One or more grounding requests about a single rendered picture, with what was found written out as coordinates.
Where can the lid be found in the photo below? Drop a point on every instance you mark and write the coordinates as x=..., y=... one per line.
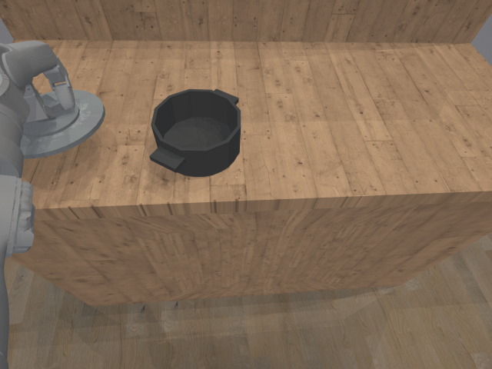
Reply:
x=69, y=129

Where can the pot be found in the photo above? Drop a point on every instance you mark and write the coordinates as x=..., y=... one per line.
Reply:
x=197, y=131

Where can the knob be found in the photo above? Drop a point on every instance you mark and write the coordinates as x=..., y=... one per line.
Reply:
x=54, y=105

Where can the left robot hand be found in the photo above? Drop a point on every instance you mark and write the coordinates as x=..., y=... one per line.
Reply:
x=43, y=60

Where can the left robot upper arm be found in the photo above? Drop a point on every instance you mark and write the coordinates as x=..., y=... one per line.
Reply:
x=17, y=215

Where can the left robot forearm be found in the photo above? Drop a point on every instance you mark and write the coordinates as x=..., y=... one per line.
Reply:
x=15, y=75

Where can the table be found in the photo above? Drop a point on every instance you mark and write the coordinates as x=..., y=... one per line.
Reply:
x=365, y=153

